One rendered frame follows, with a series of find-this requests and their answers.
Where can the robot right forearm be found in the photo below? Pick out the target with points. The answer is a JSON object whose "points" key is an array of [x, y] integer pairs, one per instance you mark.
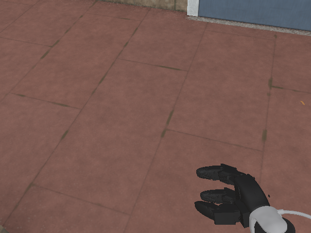
{"points": [[266, 219]]}

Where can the right robot hand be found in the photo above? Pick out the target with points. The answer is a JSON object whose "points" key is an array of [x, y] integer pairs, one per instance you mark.
{"points": [[235, 205]]}

